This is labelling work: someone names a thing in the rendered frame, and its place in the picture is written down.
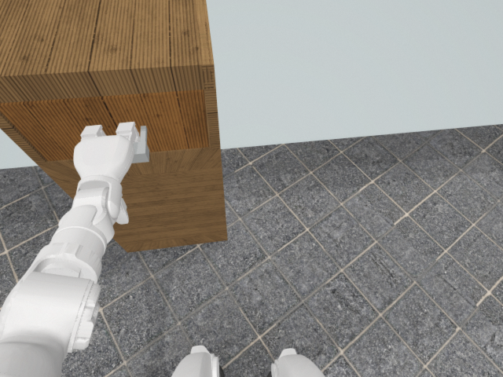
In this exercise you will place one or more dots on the robot thigh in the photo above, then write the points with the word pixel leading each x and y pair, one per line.
pixel 198 365
pixel 295 365

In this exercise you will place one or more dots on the left robot hand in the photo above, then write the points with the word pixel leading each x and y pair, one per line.
pixel 111 156

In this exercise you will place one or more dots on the robot left upper arm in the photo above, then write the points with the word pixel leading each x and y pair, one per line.
pixel 51 316

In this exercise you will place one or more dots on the drawer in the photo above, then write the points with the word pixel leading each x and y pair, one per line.
pixel 174 120

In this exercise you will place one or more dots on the robot left thigh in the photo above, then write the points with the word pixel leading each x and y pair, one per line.
pixel 198 365

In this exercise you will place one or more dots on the robot right thigh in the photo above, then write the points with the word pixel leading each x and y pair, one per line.
pixel 295 365

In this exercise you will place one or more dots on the handle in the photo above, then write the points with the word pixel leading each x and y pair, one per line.
pixel 141 154

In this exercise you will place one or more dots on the cabinet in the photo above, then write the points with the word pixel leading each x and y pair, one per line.
pixel 60 49

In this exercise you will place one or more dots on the left robot forearm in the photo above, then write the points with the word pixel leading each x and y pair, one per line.
pixel 77 247

